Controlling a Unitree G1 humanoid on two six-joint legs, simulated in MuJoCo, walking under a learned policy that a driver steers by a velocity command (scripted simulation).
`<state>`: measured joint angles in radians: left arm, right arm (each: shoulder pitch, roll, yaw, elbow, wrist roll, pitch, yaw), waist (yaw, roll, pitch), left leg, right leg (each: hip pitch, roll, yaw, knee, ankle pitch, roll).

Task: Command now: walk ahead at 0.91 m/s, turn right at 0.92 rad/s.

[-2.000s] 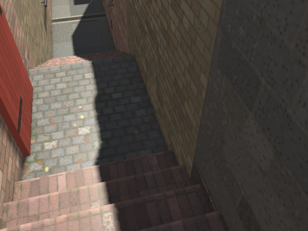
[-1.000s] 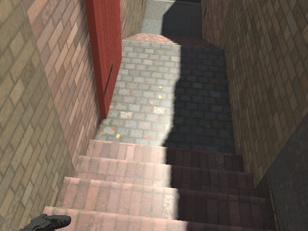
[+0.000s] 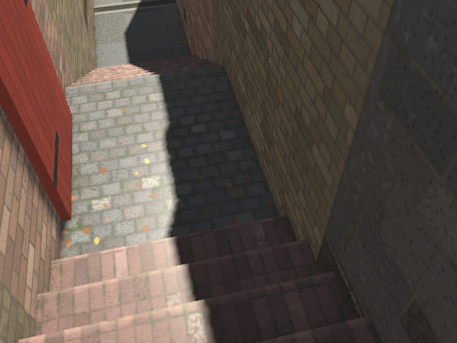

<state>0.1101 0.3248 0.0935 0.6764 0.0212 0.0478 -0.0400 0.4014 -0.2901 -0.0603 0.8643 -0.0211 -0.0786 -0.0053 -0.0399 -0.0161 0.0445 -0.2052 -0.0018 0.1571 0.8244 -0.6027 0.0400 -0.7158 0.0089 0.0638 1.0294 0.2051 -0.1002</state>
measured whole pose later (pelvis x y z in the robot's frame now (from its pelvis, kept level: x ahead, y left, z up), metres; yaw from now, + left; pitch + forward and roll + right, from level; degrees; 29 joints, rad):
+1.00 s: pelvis +0.71 -0.10 -0.41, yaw +20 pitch -1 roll +0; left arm 0.12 0.25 0.05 0.85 0.02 -0.11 0.03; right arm 0.50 -0.20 -0.03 1.00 -0.04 -0.08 0.02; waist -0.06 -0.02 -0.04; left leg -0.16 -0.26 -0.21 1.43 -0.66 0.18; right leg -0.27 0.03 0.05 0.50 0.23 -0.01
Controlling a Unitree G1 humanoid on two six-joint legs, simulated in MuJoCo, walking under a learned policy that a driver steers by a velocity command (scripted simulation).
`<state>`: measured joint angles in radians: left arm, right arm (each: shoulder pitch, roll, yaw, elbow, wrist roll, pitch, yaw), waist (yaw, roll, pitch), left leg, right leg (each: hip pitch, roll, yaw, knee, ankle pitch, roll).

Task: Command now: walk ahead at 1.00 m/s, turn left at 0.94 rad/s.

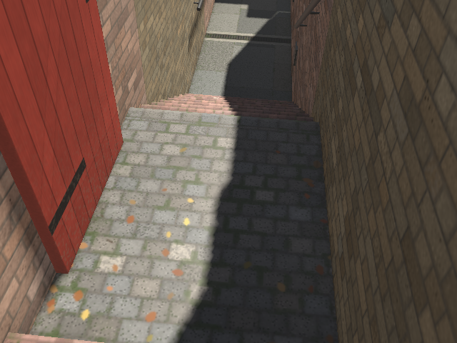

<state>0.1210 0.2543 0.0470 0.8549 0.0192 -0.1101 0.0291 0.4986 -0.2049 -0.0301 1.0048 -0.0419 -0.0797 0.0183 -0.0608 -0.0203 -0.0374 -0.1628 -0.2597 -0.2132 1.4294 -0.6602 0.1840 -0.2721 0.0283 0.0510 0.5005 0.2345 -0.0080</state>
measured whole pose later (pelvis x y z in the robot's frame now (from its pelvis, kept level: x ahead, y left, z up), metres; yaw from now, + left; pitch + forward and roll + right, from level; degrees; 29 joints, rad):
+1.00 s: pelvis +0.63 +0.01 -0.43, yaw +3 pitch +4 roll +1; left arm 0.26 0.32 0.07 0.76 0.07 -0.07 -0.06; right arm 0.28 -0.26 -0.03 0.75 -0.06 -0.09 0.04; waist 0.00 -0.04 -0.06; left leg -0.54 0.07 0.06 1.00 -0.53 -0.02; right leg -0.78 0.15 0.13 1.54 -0.49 0.04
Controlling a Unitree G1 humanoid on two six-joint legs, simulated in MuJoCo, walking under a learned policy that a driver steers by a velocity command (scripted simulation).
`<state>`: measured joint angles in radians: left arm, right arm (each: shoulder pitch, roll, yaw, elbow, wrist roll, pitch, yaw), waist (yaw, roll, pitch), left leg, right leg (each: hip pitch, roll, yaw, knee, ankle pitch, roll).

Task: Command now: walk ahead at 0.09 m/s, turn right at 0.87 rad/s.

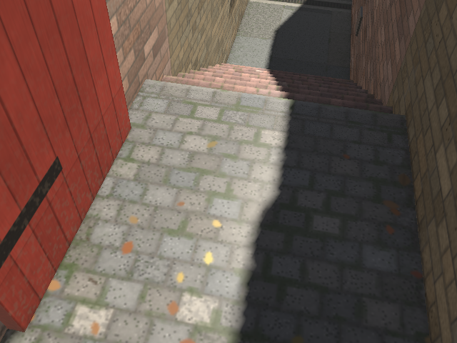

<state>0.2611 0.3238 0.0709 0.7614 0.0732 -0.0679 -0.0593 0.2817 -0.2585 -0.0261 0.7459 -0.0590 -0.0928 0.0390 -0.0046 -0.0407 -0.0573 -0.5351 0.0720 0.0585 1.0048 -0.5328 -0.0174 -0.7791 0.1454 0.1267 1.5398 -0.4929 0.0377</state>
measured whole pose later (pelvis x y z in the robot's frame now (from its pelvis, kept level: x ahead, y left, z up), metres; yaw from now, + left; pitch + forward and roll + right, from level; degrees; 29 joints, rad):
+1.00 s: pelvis +0.21 -0.04 -0.10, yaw -10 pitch +4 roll -2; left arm 0.08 0.31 0.10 0.70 0.00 -0.01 0.06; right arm 0.27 -0.30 -0.09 0.62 0.04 0.03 -0.04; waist -0.05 0.01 0.02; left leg -0.38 -0.07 -0.21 0.57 -0.25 0.03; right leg -0.57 0.07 0.08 0.96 -0.45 0.06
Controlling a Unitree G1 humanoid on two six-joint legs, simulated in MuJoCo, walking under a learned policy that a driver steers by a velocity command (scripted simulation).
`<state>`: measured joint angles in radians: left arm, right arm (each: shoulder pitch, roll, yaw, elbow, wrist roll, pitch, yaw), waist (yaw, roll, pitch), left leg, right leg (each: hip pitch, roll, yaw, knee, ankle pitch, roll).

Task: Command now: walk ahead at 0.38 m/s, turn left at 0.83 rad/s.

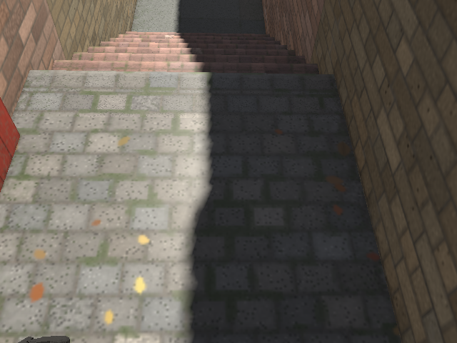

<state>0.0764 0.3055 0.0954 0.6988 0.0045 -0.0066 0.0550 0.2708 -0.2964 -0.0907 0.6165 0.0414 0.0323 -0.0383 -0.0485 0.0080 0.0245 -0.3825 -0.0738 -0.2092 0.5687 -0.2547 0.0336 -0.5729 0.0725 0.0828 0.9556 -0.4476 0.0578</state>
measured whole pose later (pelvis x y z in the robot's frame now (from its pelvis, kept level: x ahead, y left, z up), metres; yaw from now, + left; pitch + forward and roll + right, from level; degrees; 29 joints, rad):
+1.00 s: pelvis +0.64 +0.24 -0.03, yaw +1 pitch +0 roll +1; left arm 0.03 0.25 0.02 0.73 0.01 -0.03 -0.08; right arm 0.49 -0.21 -0.02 0.97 -0.03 -0.07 -0.05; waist 0.00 -0.02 0.05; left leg 0.30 -0.01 0.32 0.43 -0.44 -0.04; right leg -0.62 0.06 -0.20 0.73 -0.05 -0.21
